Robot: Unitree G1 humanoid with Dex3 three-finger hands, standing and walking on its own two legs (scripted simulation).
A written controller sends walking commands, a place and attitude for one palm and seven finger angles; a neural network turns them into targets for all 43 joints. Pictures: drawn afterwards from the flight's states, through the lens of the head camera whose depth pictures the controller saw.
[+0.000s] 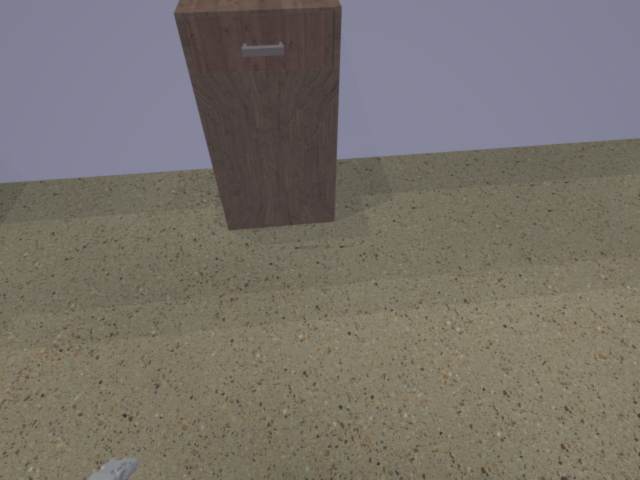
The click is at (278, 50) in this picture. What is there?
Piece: drawer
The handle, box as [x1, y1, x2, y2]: [241, 42, 283, 56]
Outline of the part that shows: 283,45 281,44 281,42 279,42 278,45 247,46 245,43 243,43 241,47 242,56 283,54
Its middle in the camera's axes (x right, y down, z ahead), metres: -0.18 -0.57 +1.16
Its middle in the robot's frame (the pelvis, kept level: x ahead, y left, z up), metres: +1.24 +0.23 +0.02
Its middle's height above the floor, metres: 0.79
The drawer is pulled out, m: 0.00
